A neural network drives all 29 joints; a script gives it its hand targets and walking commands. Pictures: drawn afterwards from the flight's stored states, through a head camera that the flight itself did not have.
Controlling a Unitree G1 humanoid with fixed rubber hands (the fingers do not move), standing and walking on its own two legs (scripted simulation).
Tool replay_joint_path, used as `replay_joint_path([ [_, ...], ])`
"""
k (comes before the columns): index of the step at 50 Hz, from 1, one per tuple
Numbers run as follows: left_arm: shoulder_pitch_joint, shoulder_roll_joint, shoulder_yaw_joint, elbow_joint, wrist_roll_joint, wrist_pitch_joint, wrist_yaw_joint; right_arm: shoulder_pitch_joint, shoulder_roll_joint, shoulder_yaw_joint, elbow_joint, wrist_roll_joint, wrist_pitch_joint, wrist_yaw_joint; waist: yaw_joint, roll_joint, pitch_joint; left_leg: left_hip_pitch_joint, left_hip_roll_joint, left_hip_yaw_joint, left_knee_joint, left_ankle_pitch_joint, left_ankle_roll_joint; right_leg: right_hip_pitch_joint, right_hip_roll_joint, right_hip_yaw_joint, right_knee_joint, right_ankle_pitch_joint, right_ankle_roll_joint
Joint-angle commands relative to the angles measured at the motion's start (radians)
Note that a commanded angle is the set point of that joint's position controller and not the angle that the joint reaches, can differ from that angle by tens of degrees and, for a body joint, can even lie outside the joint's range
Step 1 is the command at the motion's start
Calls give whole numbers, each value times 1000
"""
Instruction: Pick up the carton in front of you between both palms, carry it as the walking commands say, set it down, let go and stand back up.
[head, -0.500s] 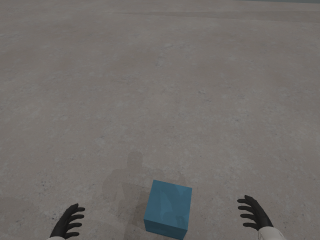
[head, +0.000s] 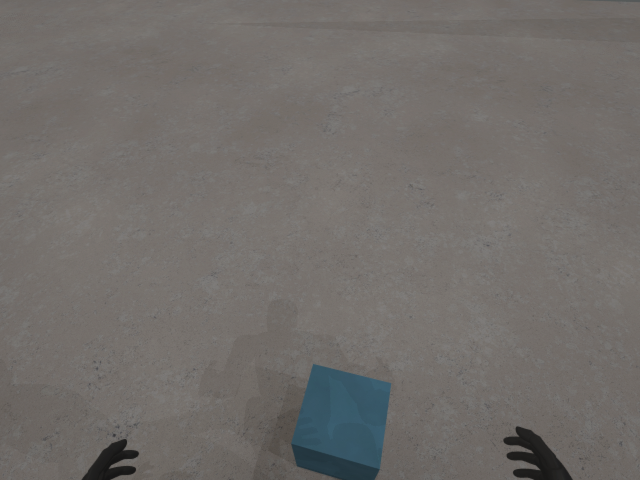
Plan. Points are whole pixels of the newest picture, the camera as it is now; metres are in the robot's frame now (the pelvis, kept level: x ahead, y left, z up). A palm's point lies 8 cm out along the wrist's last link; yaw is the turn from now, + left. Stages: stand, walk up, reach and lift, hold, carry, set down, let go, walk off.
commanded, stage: stand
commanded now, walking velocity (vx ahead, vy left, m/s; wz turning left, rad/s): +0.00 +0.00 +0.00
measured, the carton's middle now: (341, 426) +0.36 -0.04 -0.65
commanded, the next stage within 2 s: none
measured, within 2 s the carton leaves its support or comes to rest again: neither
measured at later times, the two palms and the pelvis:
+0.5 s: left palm out of the picture +0.08 +0.31 -0.09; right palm out of the picture +0.09 -0.30 -0.10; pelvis -0.01 +0.00 +0.01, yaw +0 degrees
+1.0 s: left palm out of the picture +0.07 +0.31 -0.09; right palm out of the picture +0.07 -0.30 -0.10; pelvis -0.02 +0.00 +0.01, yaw +0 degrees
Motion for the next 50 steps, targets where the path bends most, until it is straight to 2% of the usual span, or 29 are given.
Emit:
replay_joint_path([
  [1, -26, 168, 39, -35, -2, -12, 4, -23, -143, -30, -40, 2, -14, -5, -1, -23, -54, -9, 84, -55, -48, 329, 15, 55, -115, 97, -60, 337, 2],
  [28, -68, 201, 19, 92, -12, -15, -7, -46, -181, -7, 96, 8, -23, 2, -2, -28, -8, -14, 101, -73, -142, 212, 23, 63, -131, 114, -141, 195, -1],
  [50, -85, 222, 6, 156, -18, -18, -9, -54, -199, -2, 157, 13, -24, 6, -3, -29, -9, -8, 108, -77, -164, 209, 27, 67, -138, 121, -161, 196, -2],
])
